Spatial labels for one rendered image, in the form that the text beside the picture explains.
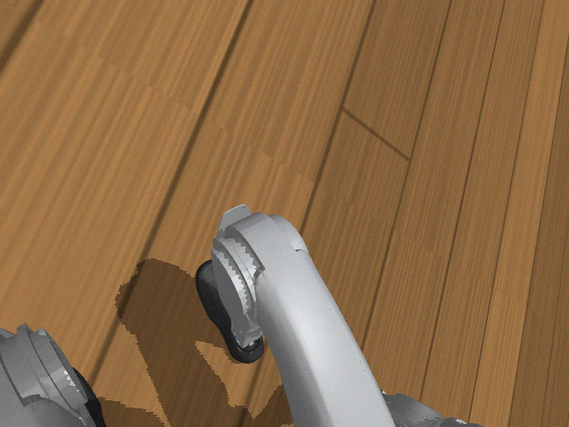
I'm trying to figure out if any left robot foot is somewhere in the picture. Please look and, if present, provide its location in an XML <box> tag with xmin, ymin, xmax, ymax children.
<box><xmin>72</xmin><ymin>367</ymin><xmax>107</xmax><ymax>427</ymax></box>

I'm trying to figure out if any right robot foot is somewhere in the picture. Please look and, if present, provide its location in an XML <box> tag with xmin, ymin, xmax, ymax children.
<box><xmin>196</xmin><ymin>260</ymin><xmax>264</xmax><ymax>364</ymax></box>

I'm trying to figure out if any right robot hand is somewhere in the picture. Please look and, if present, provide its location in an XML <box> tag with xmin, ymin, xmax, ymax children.
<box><xmin>380</xmin><ymin>390</ymin><xmax>446</xmax><ymax>427</ymax></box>

